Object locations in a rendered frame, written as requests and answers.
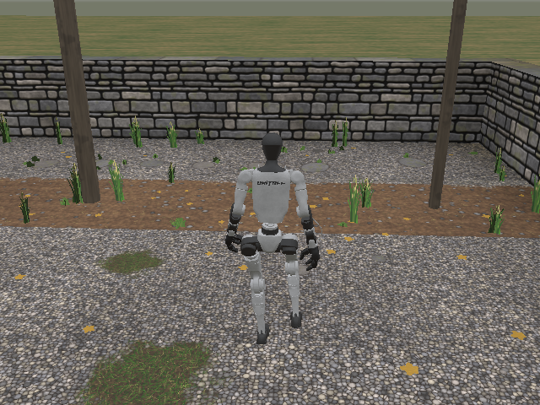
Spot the robot left shin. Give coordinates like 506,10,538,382
250,279,266,334

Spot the robot right hand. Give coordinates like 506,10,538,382
300,246,320,271

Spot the robot right forearm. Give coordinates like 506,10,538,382
301,205,318,248

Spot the robot left forearm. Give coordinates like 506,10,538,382
226,203,241,236

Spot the humanoid robot torso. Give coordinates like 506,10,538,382
251,165,291,253

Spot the left robot upper arm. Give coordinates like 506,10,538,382
232,169,254,215

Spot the robot left hand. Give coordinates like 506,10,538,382
225,234,243,252

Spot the right robot upper arm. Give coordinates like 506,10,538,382
289,170,310,218

